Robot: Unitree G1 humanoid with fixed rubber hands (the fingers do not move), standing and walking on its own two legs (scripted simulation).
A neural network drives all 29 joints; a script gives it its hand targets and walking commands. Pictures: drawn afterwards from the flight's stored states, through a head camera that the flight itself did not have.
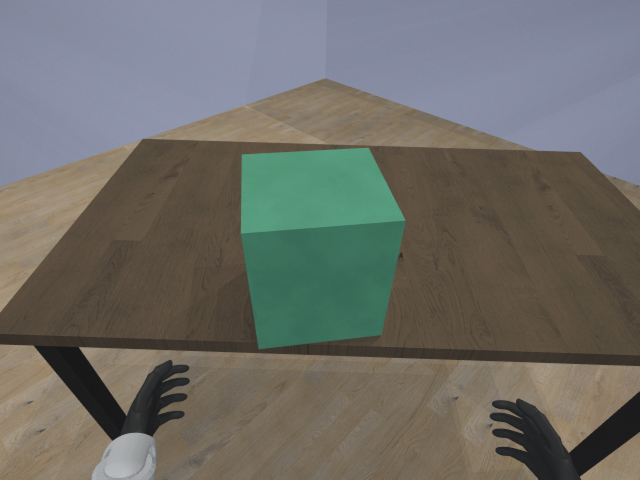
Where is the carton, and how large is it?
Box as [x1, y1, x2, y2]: [241, 148, 405, 348]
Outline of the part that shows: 368,148 242,154 241,237 259,348 381,334 405,220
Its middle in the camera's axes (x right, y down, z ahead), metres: -0.01 +0.01 +0.64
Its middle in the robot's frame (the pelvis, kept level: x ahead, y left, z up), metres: +0.49 +0.04 +0.05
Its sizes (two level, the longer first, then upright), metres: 0.210 0.200 0.250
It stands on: a table, 0.69 m high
